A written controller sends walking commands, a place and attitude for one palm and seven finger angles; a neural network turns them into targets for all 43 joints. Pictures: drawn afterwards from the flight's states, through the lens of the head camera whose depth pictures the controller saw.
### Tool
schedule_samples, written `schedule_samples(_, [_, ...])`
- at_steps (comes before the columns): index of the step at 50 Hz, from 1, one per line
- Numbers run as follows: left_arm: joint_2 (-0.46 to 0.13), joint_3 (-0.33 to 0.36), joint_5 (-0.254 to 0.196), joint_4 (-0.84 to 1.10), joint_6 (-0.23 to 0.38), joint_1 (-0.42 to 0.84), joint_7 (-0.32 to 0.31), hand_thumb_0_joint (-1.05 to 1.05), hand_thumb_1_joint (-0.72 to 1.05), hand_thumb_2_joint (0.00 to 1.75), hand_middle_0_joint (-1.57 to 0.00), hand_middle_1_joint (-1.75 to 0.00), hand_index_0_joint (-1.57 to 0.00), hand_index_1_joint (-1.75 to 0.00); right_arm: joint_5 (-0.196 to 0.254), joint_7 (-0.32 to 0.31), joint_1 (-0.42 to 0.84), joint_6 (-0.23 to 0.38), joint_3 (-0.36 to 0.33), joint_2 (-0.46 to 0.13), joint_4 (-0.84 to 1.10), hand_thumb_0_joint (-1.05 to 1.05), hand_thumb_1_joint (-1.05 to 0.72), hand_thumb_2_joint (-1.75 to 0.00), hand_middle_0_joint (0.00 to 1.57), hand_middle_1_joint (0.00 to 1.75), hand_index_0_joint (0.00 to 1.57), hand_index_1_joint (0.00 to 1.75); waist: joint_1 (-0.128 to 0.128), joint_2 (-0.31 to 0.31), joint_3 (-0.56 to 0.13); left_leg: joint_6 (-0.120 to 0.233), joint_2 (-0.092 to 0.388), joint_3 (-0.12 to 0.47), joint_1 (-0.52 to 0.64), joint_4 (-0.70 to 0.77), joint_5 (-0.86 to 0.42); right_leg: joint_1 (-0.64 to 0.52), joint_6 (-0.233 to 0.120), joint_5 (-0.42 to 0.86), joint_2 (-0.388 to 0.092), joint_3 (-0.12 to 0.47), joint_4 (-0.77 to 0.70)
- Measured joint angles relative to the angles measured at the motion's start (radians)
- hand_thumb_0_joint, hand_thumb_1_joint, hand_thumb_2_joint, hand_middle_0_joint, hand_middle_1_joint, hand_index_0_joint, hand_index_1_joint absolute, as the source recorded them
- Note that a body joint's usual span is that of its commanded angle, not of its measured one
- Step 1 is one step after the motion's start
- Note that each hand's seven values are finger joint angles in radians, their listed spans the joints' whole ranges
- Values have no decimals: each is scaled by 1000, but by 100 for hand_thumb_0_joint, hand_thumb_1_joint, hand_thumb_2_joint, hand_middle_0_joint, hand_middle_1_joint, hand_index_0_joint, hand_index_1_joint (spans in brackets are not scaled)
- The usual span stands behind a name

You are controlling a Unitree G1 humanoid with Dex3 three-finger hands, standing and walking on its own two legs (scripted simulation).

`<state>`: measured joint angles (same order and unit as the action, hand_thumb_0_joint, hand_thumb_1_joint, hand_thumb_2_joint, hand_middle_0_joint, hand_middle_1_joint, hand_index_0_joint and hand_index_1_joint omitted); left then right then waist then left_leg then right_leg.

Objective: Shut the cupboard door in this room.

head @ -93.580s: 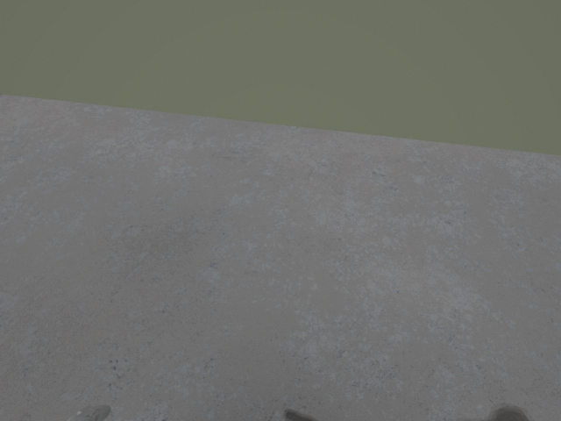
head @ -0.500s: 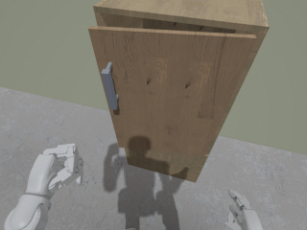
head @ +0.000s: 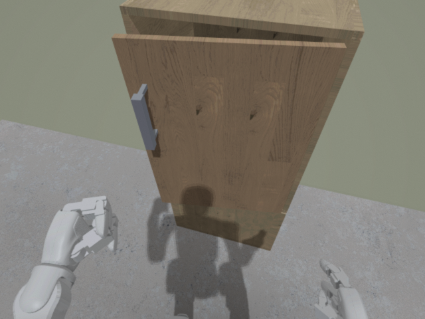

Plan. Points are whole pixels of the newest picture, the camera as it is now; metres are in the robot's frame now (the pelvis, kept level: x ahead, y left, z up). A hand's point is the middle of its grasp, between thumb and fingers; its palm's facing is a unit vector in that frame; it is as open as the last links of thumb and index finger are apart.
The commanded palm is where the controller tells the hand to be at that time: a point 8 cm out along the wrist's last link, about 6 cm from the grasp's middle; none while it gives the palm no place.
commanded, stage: bring the fist close to the handle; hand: left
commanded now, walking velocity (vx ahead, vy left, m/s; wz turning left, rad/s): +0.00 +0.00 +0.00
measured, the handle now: (147, 118) +0.51 +0.19 +0.09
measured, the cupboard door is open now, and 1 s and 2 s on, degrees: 10 10 3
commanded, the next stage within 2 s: push the door shut along its arc in 1.28 s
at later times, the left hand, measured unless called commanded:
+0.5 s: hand (128, 184) +0.33 +0.18 +0.09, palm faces -0.05 -1.00 -0.01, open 3.1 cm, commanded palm +0.32 +0.23 +0.09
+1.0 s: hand (154, 147) +0.42 +0.15 +0.09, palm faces -0.04 -1.00 -0.02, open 3.1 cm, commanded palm +0.39 +0.21 +0.09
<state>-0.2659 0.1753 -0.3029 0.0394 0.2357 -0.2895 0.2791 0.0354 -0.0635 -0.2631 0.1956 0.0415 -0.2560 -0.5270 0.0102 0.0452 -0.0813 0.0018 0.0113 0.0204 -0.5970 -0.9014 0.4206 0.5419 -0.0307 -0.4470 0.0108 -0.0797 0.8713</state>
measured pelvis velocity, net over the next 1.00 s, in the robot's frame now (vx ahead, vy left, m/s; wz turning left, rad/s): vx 0.00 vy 0.01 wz -0.04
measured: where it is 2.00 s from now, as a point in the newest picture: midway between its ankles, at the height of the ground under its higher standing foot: outside the picture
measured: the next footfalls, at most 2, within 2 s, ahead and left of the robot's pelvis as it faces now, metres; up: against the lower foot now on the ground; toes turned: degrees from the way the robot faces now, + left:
none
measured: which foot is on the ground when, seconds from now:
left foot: down 0.00-1.00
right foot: down 0.00-1.00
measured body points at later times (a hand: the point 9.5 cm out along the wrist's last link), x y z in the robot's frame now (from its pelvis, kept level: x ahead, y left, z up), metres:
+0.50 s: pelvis +0.00 +0.01 +0.01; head +0.04 +0.01 +0.45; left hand +0.33 +0.24 +0.09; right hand +0.14 -0.24 -0.09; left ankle +0.02 +0.12 -0.69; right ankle +0.00 -0.10 -0.69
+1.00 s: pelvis +0.00 +0.01 +0.00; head +0.05 +0.00 +0.45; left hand +0.42 +0.20 +0.10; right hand +0.08 -0.25 -0.11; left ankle +0.02 +0.12 -0.69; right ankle +0.00 -0.10 -0.69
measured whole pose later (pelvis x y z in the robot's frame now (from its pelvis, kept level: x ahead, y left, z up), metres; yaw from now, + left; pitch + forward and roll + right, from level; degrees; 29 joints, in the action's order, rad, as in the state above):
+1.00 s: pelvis +0.00 +0.01 +0.00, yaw -2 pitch +10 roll +0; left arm -0.27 0.21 -0.17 -0.76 0.30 0.53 0.15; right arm 0.03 -0.02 -0.31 0.05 0.02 -0.25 -0.63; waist -0.06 0.02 -0.08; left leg 0.02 0.01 -0.03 -0.66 -0.86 0.39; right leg 0.63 -0.02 -0.41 0.01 -0.03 0.86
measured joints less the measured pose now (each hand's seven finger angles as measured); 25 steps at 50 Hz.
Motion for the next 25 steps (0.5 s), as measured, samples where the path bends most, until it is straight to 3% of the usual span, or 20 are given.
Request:
schedule_samples(13, [-5, 12, 17, -217, -41, 265, -7, 2, 90, 90, -130, -150, -130, -150, 4, 1, 1, -18, 0, -1, -35, 1, -90, -90, 20, 30, 20, 30, -19, -11, 3, 7, -4, -20, 8, 34, -15, 3, 7, 17, -5, 20, -23])
schedule_samples(25, [8, 6, 54, -351, -12, 406, -49, 2, 90, 90, -130, -150, -130, -150, 3, 15, -8, -56, -11, -2, -60, 1, -90, -90, 20, 30, 20, 30, -26, -22, 8, 18, -10, -35, 7, 47, -20, 9, 18, 25, -11, 35, -33])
